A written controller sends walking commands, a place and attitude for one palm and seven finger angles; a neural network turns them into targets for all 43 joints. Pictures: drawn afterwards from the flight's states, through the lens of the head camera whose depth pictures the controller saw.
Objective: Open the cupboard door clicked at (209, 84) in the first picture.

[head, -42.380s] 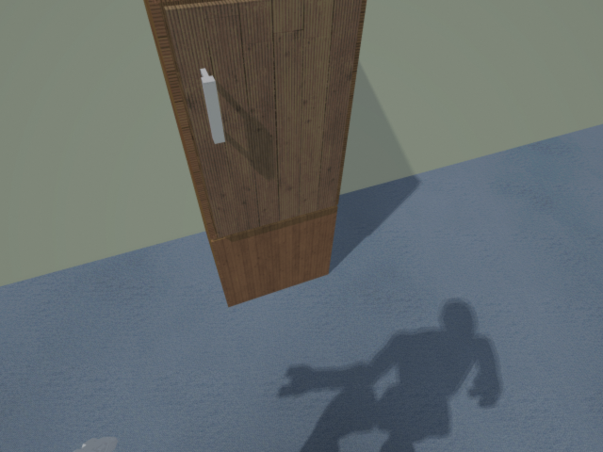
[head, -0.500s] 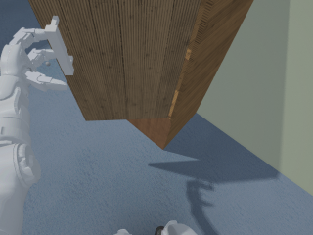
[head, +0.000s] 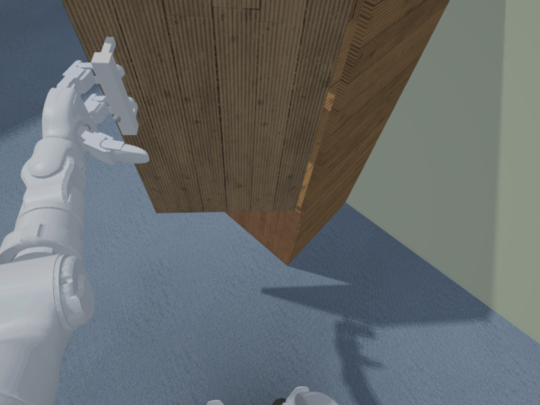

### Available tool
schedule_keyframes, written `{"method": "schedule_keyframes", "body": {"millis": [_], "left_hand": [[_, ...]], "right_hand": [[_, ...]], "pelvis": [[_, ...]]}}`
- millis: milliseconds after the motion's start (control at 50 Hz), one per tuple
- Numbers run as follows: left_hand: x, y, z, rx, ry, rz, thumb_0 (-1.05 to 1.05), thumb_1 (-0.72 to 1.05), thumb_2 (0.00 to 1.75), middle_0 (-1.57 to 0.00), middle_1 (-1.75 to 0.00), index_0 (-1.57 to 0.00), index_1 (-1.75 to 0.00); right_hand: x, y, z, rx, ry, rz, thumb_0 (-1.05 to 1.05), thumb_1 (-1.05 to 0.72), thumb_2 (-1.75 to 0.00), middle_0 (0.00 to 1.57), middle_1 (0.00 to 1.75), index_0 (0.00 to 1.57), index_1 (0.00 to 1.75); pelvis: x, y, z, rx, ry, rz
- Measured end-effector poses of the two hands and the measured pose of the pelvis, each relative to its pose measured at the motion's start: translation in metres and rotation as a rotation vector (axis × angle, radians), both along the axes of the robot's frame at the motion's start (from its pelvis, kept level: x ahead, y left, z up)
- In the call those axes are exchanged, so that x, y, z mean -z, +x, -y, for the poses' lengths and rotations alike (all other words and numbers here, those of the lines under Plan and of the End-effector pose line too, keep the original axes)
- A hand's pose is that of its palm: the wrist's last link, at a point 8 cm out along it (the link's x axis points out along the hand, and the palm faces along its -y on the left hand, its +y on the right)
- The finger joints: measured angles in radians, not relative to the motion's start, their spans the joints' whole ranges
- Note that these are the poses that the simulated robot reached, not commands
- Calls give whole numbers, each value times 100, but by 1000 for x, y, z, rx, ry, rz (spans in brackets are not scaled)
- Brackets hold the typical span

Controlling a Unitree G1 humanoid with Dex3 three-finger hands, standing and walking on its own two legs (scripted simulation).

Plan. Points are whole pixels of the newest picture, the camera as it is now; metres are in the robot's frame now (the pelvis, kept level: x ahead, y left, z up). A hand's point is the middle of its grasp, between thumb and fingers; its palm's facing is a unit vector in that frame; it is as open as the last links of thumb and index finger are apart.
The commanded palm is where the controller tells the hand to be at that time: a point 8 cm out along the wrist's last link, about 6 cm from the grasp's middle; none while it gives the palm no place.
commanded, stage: slide the fingers in behind the handle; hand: left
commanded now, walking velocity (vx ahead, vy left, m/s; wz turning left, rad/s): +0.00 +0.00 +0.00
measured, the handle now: (120, 88) +0.56 +0.20 +0.12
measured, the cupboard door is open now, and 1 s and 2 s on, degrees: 45 46 65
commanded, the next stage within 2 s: close the thumb around the handle in 0.56 s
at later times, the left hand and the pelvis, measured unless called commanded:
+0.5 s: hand (128, 116) +0.50 +0.18 +0.12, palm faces -0.01 -1.00 +0.00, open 14.0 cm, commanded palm +0.47 +0.22 +0.12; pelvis +0.00 +0.00 +0.00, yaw -1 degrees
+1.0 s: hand (125, 115) +0.50 +0.18 +0.12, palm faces -0.01 -1.00 +0.00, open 10.7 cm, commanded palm +0.48 +0.22 +0.12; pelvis -0.01 +0.00 +0.00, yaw +0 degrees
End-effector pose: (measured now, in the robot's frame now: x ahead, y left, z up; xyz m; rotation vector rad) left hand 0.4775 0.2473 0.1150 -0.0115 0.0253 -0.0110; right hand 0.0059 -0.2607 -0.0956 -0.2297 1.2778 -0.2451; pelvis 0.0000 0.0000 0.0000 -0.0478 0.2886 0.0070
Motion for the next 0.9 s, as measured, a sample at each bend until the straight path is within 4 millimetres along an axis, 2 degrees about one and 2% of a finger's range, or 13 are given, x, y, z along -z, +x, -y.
{"method": "schedule_keyframes", "body": {"millis": [220, 400, 560, 740, 900], "left_hand": [[2, 10, 19, 6, 5, -4, -1, -50, 30, -29, -120, -30, -120], [-1, 9, 17, -7, 9, 16, -1, -50, 30, -29, -120, -30, -120], [-3, -1, 16, -6, 5, 13, -1, -50, 30, -29, -119, -30, -120], [-2, 0, 15, -13, 4, 1, -1, -49, 31, -29, -120, -30, -120], [2, 4, 8, -16, 8, -7, -1, -25, 41, -31, -122, -32, -123]], "right_hand": [[2, -17, 0, 15, 2, -25, 0, -91, -90, 20, 30, 21, 30], [1, -32, -1, 46, 14, -57, 0, -91, -90, 20, 30, 21, 30], [1, -24, 1, 33, 17, -35, 0, -91, -90, 20, 30, 21, 30], [1, -10, 7, 5, -4, 15, 0, -91, -90, 20, 30, 21, 30], [-1, -15, 8, 7, -19, 0, 0, -91, -90, 20, 30, 21, 30]], "pelvis": [[2, -3, 0, 4, 4, -11], [0, 0, 2, 19, 7, -8], [-2, -1, 3, 14, 8, 10], [0, -6, 4, 8, 10, 4], [2, -8, 4, 7, 7, -9]]}}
